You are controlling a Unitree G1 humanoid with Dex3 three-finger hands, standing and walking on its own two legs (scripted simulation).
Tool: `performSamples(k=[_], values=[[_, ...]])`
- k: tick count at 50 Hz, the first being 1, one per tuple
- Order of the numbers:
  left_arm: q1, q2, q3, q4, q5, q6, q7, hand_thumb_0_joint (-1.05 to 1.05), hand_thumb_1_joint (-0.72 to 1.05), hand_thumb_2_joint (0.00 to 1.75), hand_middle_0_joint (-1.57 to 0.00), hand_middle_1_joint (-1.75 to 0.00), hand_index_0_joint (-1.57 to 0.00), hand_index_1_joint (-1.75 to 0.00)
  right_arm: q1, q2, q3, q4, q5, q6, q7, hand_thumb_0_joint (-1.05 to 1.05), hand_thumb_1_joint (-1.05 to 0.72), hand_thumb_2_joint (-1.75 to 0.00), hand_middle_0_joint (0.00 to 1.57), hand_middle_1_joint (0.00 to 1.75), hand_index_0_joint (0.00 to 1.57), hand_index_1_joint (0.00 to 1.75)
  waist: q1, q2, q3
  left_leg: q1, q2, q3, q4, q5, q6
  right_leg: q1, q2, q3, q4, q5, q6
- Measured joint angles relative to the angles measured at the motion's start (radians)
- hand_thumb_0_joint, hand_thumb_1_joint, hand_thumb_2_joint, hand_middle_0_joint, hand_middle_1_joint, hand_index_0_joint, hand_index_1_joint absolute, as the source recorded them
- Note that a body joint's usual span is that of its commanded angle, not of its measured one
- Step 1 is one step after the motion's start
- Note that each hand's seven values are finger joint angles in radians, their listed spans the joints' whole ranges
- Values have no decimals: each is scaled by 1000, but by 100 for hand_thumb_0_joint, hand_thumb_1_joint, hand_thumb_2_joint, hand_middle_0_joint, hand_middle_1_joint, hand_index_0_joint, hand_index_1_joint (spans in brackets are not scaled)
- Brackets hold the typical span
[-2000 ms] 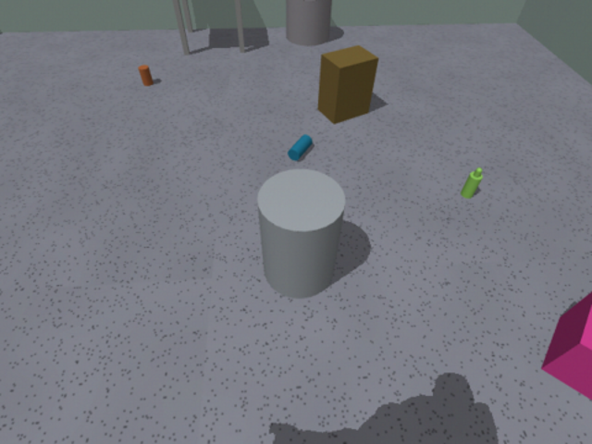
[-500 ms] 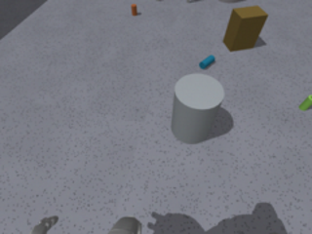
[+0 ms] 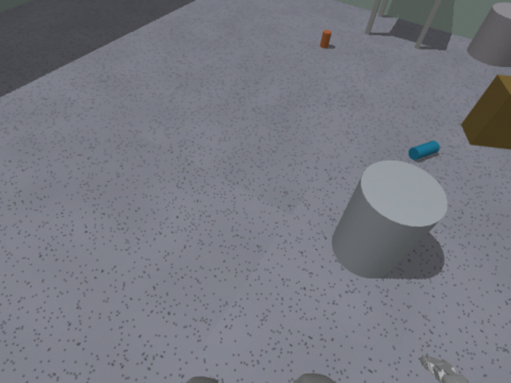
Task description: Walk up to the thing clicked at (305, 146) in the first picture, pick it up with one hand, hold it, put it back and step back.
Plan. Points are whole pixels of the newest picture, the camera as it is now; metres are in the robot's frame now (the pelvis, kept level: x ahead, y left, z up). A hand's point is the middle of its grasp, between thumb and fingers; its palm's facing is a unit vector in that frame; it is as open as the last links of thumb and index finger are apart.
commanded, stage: walk up
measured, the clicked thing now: (423, 150) +1.38 -0.96 -0.72
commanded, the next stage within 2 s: stand in 1.06 s
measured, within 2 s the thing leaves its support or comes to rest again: neither
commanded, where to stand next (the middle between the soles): +0.06 +0.00 m, yaw +11 degrees
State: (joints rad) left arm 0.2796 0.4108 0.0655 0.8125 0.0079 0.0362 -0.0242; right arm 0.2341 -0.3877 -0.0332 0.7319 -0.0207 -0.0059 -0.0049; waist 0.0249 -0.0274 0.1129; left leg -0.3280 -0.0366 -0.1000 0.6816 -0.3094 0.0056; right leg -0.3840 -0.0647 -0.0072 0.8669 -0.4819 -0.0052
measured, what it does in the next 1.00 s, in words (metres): steps on the spot: right foot, then left foot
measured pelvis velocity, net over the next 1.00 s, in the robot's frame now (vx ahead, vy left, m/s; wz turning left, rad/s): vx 0.00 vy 0.00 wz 0.25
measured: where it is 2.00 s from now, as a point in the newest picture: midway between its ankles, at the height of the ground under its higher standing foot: outside the picture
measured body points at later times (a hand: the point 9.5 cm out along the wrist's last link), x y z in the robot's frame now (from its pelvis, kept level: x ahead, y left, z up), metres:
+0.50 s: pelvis -0.01 +0.01 +0.00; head +0.02 +0.03 +0.44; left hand -0.01 +0.35 -0.12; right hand +0.12 -0.28 -0.11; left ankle -0.01 +0.13 -0.72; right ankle +0.02 -0.14 -0.70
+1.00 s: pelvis +0.00 +0.00 +0.02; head +0.01 +0.02 +0.47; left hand +0.02 +0.32 -0.11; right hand +0.18 -0.26 -0.10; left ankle -0.01 +0.13 -0.72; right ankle +0.03 -0.13 -0.72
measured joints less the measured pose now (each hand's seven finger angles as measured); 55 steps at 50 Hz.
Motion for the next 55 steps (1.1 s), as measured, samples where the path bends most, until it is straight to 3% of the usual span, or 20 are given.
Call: performSamples(k=[3, 4, 7, 10, 16, 18, 19, 23, 27, 29, 31, 38, 55], values=[[11, 1, 4, 2, 4, -23, 13, 1, 91, 90, -21, -30, -21, -30, -9, -15, -6, -16, 1, 24, 7, 0, -90, -90, 21, 30, 21, 30, 0, 34, -9, -46, 1, -32, 74, -30, -14, 62, 26, -17, -149, 107, -4], [9, -7, 4, 5, 12, -31, 18, 1, 91, 90, -21, -30, -21, -30, -15, -24, -12, -15, 5, 33, 6, 0, -90, -90, 21, 30, 20, 30, -1, 62, -5, -65, 6, -55, 113, -41, -1, 65, 37, -35, -150, 128, 6], [7, -12, -6, 7, 25, -39, 20, 1, 91, 90, -21, -30, -21, -30, -28, -23, -23, 12, 7, 57, -3, 0, -90, -90, 21, 30, 20, 30, 15, 65, -6, -140, -42, -47, 344, -198, 9, 62, 7, -48, -134, 121, 8], [3, -26, -13, 10, 28, -48, 24, 1, 90, 90, -21, -30, -21, -30, -18, -39, -31, 27, 13, 51, 12, 0, -90, -90, 20, 30, 20, 30, 20, 76, -2, -171, -34, -5, 448, -162, 2, 89, -24, -63, -195, 151, 7], [12, 11, -3, -22, 40, -56, 13, 1, 90, 90, -21, -30, -21, -30, 13, -39, -32, 69, 8, 38, 38, 0, -90, -90, 20, 30, 20, 30, 21, 50, -2, -66, 29, 69, 152, -163, -2, 84, -74, -94, -201, 152, 20], [12, 30, -1, -24, 30, -45, 12, 0, 90, 90, -21, -30, -21, -30, 24, -36, -31, 84, 8, 21, 34, 0, -90, -90, 20, 30, 20, 30, 18, 32, -5, -1, 23, 84, 2, -63, 3, 60, -95, -97, -145, 121, 28], [6, 39, 2, -19, 24, -37, 14, 0, 90, 90, -21, -30, -21, -30, 23, -27, -31, 96, 3, 12, 28, 0, -90, -90, 20, 30, 20, 30, 19, 6, 3, 7, 3, 94, -9, -11, 2, 46, -116, -83, -102, 98, 16], [-20, 34, -2, 30, 2, -2, 24, 1, 90, 90, -21, -30, -21, -30, 33, -2, -7, 117, -1, -8, 14, 0, -90, -90, 20, 30, 20, 30, -3, -12, -7, -5, -7, 75, 30, -33, 14, 4, -42, 10, 36, -63, -6], [-35, 17, -13, 60, -5, -13, 22, 1, 91, 90, -21, -30, -20, -30, 23, 13, 14, 131, 8, -18, 6, 0, -90, -90, 21, 30, 20, 30, -16, -13, -16, -6, -3, 54, 24, -29, 7, 23, -8, 6, -29, -23, -13], [-41, 4, -18, 75, -3, -20, 20, 1, 91, 90, -21, -30, -20, -30, 9, 13, 20, 137, 13, -17, 5, 0, -90, -90, 21, 30, 20, 30, -16, -5, -18, -13, 4, 47, 39, -37, 1, 64, 8, -5, -135, 58, -14], [-55, -20, -27, 94, 5, -28, 22, 1, 91, 90, -21, -30, -21, -30, -13, 9, 21, 151, 23, -9, 1, 0, -90, -90, 21, 30, 20, 30, -18, 29, -11, -13, 24, 23, 54, -44, -9, 92, 29, -26, -182, 137, 13], [-99, -56, -61, 146, 1, -29, 7, 1, 90, 90, -21, -30, -21, -30, -68, 17, 29, 218, 28, -19, 5, 0, -90, -90, 20, 30, 20, 30, -11, 27, -28, 34, 3, 15, -40, 3, -7, 129, 5, -36, -238, 151, 35], [-198, -36, -55, 267, -7, -35, 10, 0, 91, 90, -21, -30, -21, -30, -153, 32, 50, 341, 22, -22, 6, 0, -90, -90, 20, 30, 20, 30, -2, 18, -51, 129, 14, -9, -222, 95, -19, 236, 14, -63, -432, 243, 32]])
